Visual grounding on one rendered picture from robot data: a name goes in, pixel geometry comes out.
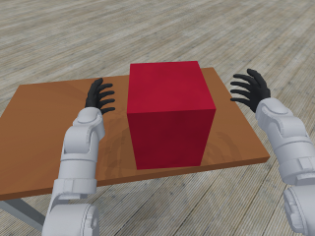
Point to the robot left upper arm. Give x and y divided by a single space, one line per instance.
72 220

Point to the right robot hand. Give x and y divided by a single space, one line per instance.
257 87

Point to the robot right forearm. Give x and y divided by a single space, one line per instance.
290 142

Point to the robot left forearm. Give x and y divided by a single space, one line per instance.
76 177

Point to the carton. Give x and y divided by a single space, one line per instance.
170 113

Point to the table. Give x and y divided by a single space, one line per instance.
35 121

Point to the robot right upper arm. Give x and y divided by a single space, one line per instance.
299 207

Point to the left robot hand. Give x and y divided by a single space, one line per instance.
95 95

